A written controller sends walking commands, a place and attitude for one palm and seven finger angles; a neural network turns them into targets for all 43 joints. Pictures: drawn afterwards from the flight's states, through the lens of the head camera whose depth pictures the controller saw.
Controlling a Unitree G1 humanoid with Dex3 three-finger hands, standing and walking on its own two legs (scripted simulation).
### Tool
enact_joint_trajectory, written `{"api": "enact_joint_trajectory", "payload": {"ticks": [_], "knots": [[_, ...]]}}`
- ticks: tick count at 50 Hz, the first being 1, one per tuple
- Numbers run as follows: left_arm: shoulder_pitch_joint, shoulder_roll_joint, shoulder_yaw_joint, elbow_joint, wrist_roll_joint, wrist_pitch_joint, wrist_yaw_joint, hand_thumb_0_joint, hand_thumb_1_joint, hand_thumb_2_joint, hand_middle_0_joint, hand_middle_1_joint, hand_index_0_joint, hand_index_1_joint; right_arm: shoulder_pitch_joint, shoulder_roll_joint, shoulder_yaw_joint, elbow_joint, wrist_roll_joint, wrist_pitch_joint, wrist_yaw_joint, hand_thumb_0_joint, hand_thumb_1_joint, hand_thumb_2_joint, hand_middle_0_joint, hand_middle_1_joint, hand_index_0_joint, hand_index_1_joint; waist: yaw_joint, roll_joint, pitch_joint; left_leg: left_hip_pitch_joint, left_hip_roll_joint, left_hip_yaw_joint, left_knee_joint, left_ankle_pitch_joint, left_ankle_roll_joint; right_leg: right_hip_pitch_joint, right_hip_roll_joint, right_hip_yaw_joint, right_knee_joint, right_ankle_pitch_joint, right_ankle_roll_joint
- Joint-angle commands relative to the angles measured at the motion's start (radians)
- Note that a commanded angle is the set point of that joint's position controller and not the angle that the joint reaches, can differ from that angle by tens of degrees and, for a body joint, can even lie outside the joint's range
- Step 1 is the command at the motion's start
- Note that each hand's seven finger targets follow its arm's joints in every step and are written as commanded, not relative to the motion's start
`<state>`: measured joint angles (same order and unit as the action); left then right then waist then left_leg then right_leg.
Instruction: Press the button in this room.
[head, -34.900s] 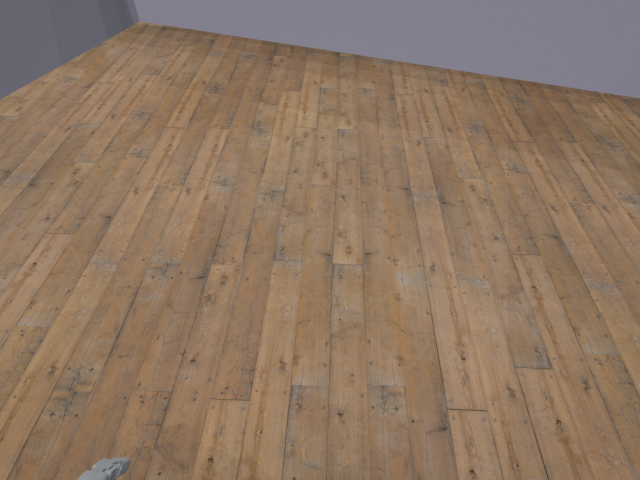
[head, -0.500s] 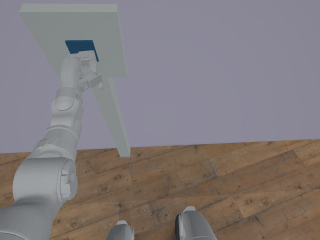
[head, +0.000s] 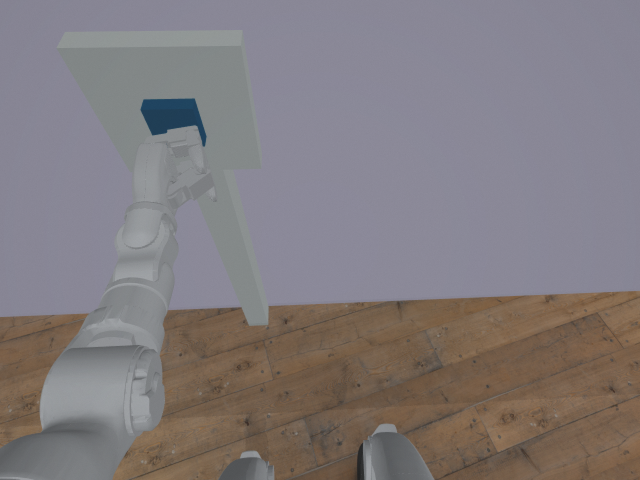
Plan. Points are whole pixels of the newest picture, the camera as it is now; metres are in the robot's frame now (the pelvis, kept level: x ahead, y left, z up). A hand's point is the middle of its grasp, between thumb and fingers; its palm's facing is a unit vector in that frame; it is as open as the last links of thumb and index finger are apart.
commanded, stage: pull the fist back off the button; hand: left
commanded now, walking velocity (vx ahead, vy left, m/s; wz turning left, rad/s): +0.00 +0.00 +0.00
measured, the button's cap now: (176, 121) +0.53 +0.16 +0.13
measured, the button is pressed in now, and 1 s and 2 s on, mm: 1 0 0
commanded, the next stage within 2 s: draw the hand back to the body in 0.62 s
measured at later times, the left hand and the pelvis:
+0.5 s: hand (209, 215) +0.41 +0.12 +0.09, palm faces -0.03 -1.00 -0.01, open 3.1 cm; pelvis +0.04 -0.01 +0.02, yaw +0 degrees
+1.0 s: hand (175, 240) +0.35 +0.14 +0.12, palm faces -0.03 -1.00 -0.02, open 3.1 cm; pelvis +0.04 -0.01 +0.03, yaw +0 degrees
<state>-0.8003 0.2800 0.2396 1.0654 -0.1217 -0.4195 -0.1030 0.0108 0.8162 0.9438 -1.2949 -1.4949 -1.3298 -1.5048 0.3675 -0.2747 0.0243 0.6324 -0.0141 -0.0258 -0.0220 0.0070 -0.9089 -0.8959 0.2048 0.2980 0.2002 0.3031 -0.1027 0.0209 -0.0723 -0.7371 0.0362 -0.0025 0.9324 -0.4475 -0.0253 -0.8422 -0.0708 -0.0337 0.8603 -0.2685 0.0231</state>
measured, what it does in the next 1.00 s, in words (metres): stands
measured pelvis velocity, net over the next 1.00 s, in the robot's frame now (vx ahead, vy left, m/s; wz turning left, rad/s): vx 0.04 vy -0.01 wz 0.00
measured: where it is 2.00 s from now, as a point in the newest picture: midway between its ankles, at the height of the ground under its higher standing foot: outside the picture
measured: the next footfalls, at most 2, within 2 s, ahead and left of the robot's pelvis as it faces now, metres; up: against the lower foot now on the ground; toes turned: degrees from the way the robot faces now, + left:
none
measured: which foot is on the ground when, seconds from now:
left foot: down 0.00-1.00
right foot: down 0.00-1.00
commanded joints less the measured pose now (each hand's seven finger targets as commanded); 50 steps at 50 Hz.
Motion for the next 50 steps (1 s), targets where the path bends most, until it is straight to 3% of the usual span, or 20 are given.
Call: {"api": "enact_joint_trajectory", "payload": {"ticks": [1,3,5,10,14,17,19,22,26,29,30,34,35,36,38,41,44,45,48,50], "knots": [[-0.473,0.144,-0.001,-0.284,-0.005,-0.056,0.004,0.0,0.9,0.9,-1.3,-1.5,-1.3,-1.5,0.067,-0.142,-0.062,-0.098,0.008,-0.023,-0.011,0.0,-0.9,-0.9,0.2,0.3,0.2,0.3,-0.03,0.003,-0.4,0.092,-0.051,0.01,-0.194,0.071,0.031,0.35,0.068,-0.002,-0.107,0.031,-0.04],[-0.368,0.15,0.023,-0.305,-0.011,-0.052,0.003,0.0,0.9,0.9,-1.3,-1.5,-1.3,-1.5,0.059,-0.141,-0.068,-0.109,0.01,-0.018,-0.011,0.0,-0.9,-0.9,0.2,0.3,0.2,0.3,-0.004,-0.026,-0.417,0.107,-0.049,0.016,-0.195,0.119,0.031,0.387,0.07,-0.005,-0.104,0.082,-0.043],[-0.315,0.104,-0.004,-0.342,-0.019,-0.044,-0.004,0.0,0.9,0.9,-1.3,-1.5,-1.3,-1.5,0.047,-0.131,-0.067,-0.123,0.013,-0.018,-0.009,0.0,-0.9,-0.9,0.2,0.3,0.2,0.3,0.004,-0.013,-0.404,0.118,-0.05,0.023,-0.2,0.15,0.029,0.404,0.071,-0.005,-0.106,0.118,-0.045],[-0.109,0.121,0.032,-0.47,-0.028,-0.023,-0.001,0.0,0.9,0.9,-1.3,-1.5,-1.3,-1.5,0.025,-0.125,-0.073,-0.157,0.015,-0.01,-0.007,0.0,-0.9,-0.9,0.2,0.3,0.2,0.3,0.053,-0.035,-0.421,0.126,-0.046,0.039,-0.212,0.24,0.028,0.494,0.068,-0.003,-0.099,0.229,-0.045],[0.041,0.07,0.002,-0.592,-0.034,0.0,0.0,0.0,0.9,0.9,-1.3,-1.5,-1.3,-1.5,0.003,-0.11,-0.077,-0.177,0.022,-0.009,-0.001,0.0,-0.9,-0.9,0.2,0.3,0.2,0.3,0.069,-0.055,-0.393,0.145,-0.041,0.05,-0.224,0.296,0.025,0.532,0.065,-0.005,-0.105,0.304,-0.043],[0.051,0.01,-0.06,-0.693,-0.036,0.011,0.003,0.0,0.9,0.9,-1.3,-1.5,-1.3,-1.5,-0.019,-0.101,-0.078,-0.182,0.025,-0.016,-0.005,0.0,-0.9,-0.9,0.2,0.3,0.2,0.3,0.049,-0.045,-0.36,0.182,-0.039,0.048,-0.227,0.301,0.025,0.508,0.064,-0.01,-0.113,0.303,-0.039],[0.12,0.002,-0.065,-0.752,-0.036,0.015,0.005,0.0,0.9,0.9,-1.3,-1.5,-1.3,-1.5,-0.031,-0.094,-0.077,-0.188,0.024,-0.023,-0.007,0.0,-0.9,-0.9,0.2,0.3,0.2,0.3,0.065,-0.019,-0.376,0.203,-0.04,0.047,-0.23,0.324,0.022,0.527,0.062,-0.012,-0.109,0.321,-0.041],[0.165,-0.033,-0.104,-0.793,-0.037,0.026,0.009,0.0,0.9,0.9,-1.3,-1.5,-1.3,-1.5,-0.053,-0.09,-0.073,-0.186,0.025,-0.033,-0.011,0.0,-0.9,-0.9,0.2,0.3,0.2,0.3,0.057,-0.054,-0.334,0.209,-0.04,0.039,-0.235,0.311,0.022,0.518,0.059,-0.017,-0.115,0.307,-0.038],[0.224,-0.017,-0.102,-0.836,-0.031,0.041,0.009,0.0,0.9,0.9,-1.3,-1.5,-1.3,-1.5,-0.089,-0.084,-0.066,-0.19,0.025,-0.04,-0.019,0.0,-0.9,-0.9,0.2,0.3,0.2,0.3,0.067,-0.035,-0.307,0.204,-0.045,0.04,-0.241,0.279,0.023,0.526,0.051,-0.012,-0.122,0.276,-0.038],[0.175,-0.039,-0.127,-0.838,-0.033,0.054,0.008,0.0,0.9,0.9,-1.3,-1.5,-1.3,-1.5,-0.101,-0.083,-0.062,-0.182,0.024,-0.047,-0.024,0.0,-0.9,-0.9,0.2,0.3,0.2,0.3,0.056,-0.039,-0.285,0.211,-0.048,0.032,-0.234,0.257,0.021,0.496,0.05,-0.015,-0.124,0.246,-0.037],[0.171,-0.034,-0.131,-0.834,-0.034,0.056,0.008,0.0,0.9,0.9,-1.3,-1.5,-1.3,-1.5,-0.1,-0.086,-0.061,-0.18,0.023,-0.048,-0.026,0.0,-0.9,-0.9,0.2,0.3,0.2,0.3,0.045,-0.079,-0.286,0.207,-0.046,0.029,-0.232,0.245,0.026,0.499,0.05,-0.014,-0.13,0.23,-0.034],[0.194,-0.003,-0.083,-0.825,-0.044,0.06,0.003,0.0,0.9,0.9,-1.3,-1.5,-1.3,-1.5,-0.115,-0.082,-0.057,-0.178,0.02,-0.054,-0.031,0.0,-0.9,-0.9,0.2,0.3,0.2,0.3,0.073,-0.046,-0.328,0.207,-0.053,0.034,-0.228,0.275,0.021,0.537,0.045,-0.008,-0.116,0.274,-0.037],[0.213,0.012,-0.073,-0.812,-0.045,0.06,0.0,0.0,0.9,0.9,-1.3,-1.5,-1.3,-1.5,-0.109,-0.084,-0.057,-0.179,0.021,-0.053,-0.029,0.0,-0.9,-0.9,0.2,0.3,0.2,0.3,0.074,-0.077,-0.328,0.197,-0.051,0.031,-0.228,0.282,0.022,0.553,0.046,-0.008,-0.117,0.276,-0.038],[0.222,-0.014,-0.097,-0.815,-0.044,0.059,-0.006,0.0,0.9,0.9,-1.3,-1.5,-1.3,-1.5,-0.116,-0.08,-0.056,-0.181,0.023,-0.054,-0.027,0.0,-0.9,-0.9,0.2,0.3,0.2,0.3,0.072,-0.048,-0.321,0.2,-0.052,0.036,-0.227,0.291,0.021,0.545,0.044,-0.008,-0.114,0.291,-0.038],[0.3,0.012,-0.069,-0.878,-0.053,0.061,-0.019,0.0,0.9,0.9,-1.3,-1.5,-1.3,-1.5,-0.124,-0.078,-0.057,-0.202,0.025,-0.056,-0.023,0.0,-0.9,-0.9,0.2,0.3,0.2,0.3,0.104,-0.008,-0.363,0.224,-0.054,0.039,-0.238,0.329,0.018,0.591,0.045,-0.009,-0.11,0.33,-0.044],[0.385,0.02,-0.061,-0.933,-0.073,0.088,-0.034,0.0,0.9,0.9,-1.3,-1.5,-1.3,-1.5,-0.141,-0.078,-0.054,-0.226,0.033,-0.058,-0.023,0.0,-0.9,-0.9,0.2,0.3,0.2,0.3,0.111,-0.062,-0.335,0.225,-0.048,0.038,-0.264,0.321,0.022,0.624,0.048,-0.013,-0.133,0.326,-0.04],[0.435,0.002,-0.081,-1.026,-0.084,0.12,-0.048,0.0,0.9,0.9,-1.3,-1.5,-1.3,-1.5,-0.156,-0.075,-0.05,-0.24,0.038,-0.067,-0.027,0.0,-0.9,-0.9,0.2,0.3,0.2,0.3,0.113,-0.025,-0.304,0.26,-0.048,0.038,-0.287,0.322,0.021,0.622,0.05,-0.02,-0.152,0.319,-0.041],[0.458,-0.002,-0.09,-1.026,-0.09,0.133,-0.049,0.0,0.9,0.9,-1.3,-1.5,-1.3,-1.5,-0.162,-0.078,-0.046,-0.244,0.04,-0.071,-0.028,0.0,-0.9,-0.9,0.2,0.3,0.2,0.3,0.103,-0.072,-0.264,0.252,-0.046,0.033,-0.296,0.291,0.026,0.615,0.051,-0.023,-0.172,0.28,-0.038],[0.482,0.009,-0.077,-1.106,-0.096,0.16,-0.049,0.0,0.9,0.9,-1.3,-1.5,-1.3,-1.5,-0.185,-0.077,-0.043,-0.249,0.042,-0.086,-0.036,0.0,-0.9,-0.9,0.2,0.3,0.2,0.3,0.112,-0.031,-0.231,0.274,-0.05,0.031,-0.322,0.243,0.026,0.608,0.05,-0.022,-0.195,0.219,-0.037],[0.522,0.046,-0.044,-1.134,-0.104,0.177,-0.051,0.0,0.9,0.9,-1.3,-1.5,-1.3,-1.5,-0.191,-0.08,-0.04,-0.248,0.042,-0.096,-0.043,0.0,-0.9,-0.9,0.2,0.3,0.2,0.3,0.114,-0.071,-0.225,0.28,-0.049,0.029,-0.33,0.237,0.03,0.626,0.052,-0.022,-0.213,0.198,-0.035]]}}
